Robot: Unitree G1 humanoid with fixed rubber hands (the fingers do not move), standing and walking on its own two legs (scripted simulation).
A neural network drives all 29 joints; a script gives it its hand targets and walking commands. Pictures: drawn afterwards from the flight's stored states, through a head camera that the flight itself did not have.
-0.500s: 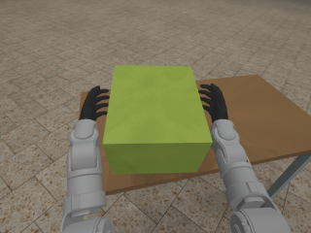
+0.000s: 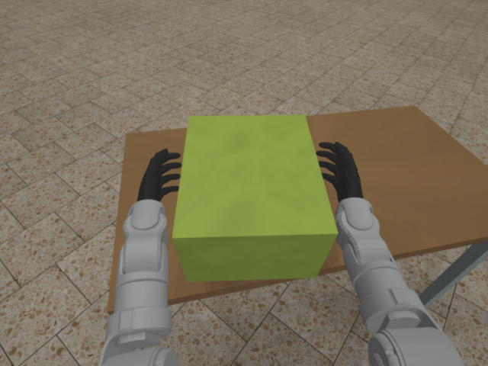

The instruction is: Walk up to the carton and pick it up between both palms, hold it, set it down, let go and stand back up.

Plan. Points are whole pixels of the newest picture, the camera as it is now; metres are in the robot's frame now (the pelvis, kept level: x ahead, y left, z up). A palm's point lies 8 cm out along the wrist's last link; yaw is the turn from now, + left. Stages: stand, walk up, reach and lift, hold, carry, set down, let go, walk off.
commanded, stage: set down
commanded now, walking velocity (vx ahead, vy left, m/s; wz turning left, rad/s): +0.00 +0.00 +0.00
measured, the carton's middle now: (249, 193) +0.41 +0.01 +0.07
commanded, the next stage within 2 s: none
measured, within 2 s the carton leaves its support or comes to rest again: neither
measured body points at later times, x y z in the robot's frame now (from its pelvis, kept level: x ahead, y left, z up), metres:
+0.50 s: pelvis +0.00 +0.00 +0.00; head +0.01 +0.02 +0.45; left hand +0.39 +0.17 +0.08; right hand +0.40 -0.16 +0.10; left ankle +0.01 +0.12 -0.75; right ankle -0.03 -0.09 -0.75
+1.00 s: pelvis +0.01 +0.00 +0.00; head +0.06 +0.01 +0.45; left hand +0.41 +0.16 +0.04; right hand +0.42 -0.16 +0.07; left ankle +0.01 +0.12 -0.75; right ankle -0.03 -0.09 -0.75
